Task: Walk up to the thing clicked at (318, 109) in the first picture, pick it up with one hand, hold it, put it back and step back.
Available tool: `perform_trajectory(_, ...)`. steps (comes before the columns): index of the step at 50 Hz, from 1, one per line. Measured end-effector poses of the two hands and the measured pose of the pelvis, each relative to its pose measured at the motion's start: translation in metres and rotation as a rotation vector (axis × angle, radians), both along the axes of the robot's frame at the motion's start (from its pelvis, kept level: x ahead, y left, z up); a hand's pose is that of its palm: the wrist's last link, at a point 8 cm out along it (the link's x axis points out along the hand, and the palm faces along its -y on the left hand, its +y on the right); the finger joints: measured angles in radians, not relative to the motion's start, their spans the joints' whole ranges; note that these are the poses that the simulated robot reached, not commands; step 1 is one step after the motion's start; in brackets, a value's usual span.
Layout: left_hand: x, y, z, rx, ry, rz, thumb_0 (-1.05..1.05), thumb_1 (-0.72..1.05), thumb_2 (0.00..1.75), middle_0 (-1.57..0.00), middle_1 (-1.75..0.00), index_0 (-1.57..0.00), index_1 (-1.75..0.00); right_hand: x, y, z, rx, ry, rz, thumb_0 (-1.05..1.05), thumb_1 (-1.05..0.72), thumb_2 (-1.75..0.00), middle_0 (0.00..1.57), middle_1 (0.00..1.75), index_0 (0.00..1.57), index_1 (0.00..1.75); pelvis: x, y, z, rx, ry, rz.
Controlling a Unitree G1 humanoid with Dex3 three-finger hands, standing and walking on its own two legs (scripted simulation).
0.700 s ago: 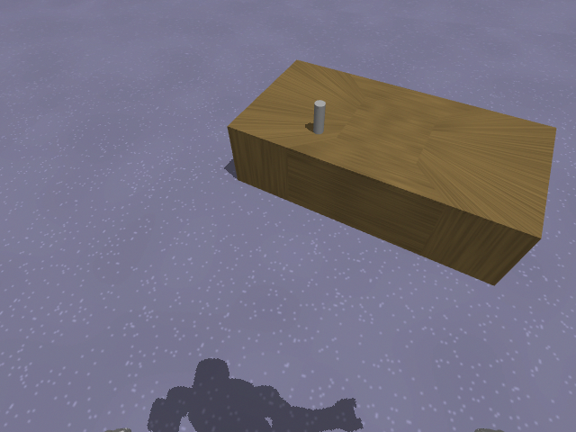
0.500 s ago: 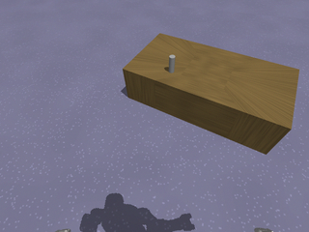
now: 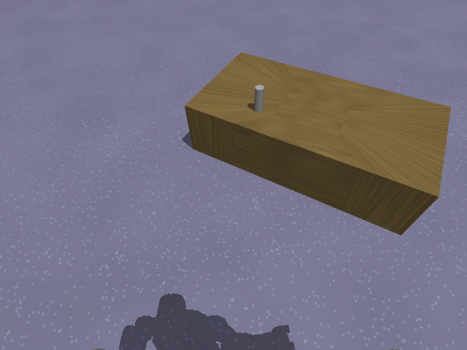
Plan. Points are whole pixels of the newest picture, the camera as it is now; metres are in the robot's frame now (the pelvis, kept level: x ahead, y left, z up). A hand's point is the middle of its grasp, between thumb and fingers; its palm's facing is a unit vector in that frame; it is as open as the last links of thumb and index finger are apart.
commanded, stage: stand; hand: left
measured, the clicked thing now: (258, 99) +1.23 -0.10 -0.39
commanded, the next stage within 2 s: walk up in 0.42 s
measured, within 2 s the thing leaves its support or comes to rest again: neither
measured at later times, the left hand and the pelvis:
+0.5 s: hand out of the picture +0.08 +0.26 -0.15, palm faces -0.04 -0.94 -0.34, open 7.4 cm; pelvis +0.01 +0.00 +0.00, yaw -3 degrees
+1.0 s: hand (151, 271) +0.28 +0.21 -0.13, palm faces -0.26 -0.87 -0.42, open 7.4 cm; pelvis +0.15 -0.05 -0.01, yaw -16 degrees
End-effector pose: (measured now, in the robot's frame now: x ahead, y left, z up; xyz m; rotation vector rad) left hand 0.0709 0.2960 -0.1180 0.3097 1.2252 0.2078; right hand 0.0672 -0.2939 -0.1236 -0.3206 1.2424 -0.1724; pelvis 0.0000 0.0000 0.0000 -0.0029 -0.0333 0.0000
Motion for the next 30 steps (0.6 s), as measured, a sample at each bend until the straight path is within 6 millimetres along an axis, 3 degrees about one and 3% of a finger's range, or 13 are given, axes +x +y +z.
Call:
perform_trajectory(22, -0.002, 0.003, 0.001, 0.001, 0.011, 0.001, 0.0, 0.91, 0.9, -0.21, -0.3, -0.2, -0.3, 0.002, 0.002, -0.001, 0.009, -0.009, -0.002, 0.01, -0.91, -0.9, 0.2, 0.3, 0.2, 0.3, 0.002, 0.002, 0.0, 0.004, 0.001, -0.013)
perform_trajectory(27, 0.004, 0.012, -0.001, 0.006, 0.019, -0.054, 0.0, 0.91, 0.9, -0.21, -0.3, -0.2, -0.3, 0.007, -0.012, 0.002, -0.002, -0.108, -0.053, 0.01, -0.91, -0.9, 0.2, 0.3, 0.21, 0.3, 0.013, 0.005, -0.009, 0.016, 0.014, -0.078)
perform_trajectory(30, 0.02, 0.017, -0.005, 0.028, 0.046, -0.102, 0.0, 0.91, 0.9, -0.21, -0.3, -0.2, -0.3, 0.002, -0.024, 0.002, -0.029, -0.144, -0.105, 0.01, -0.91, -0.9, 0.2, 0.3, 0.21, 0.3, 0.024, 0.004, -0.016, 0.03, 0.02, -0.12)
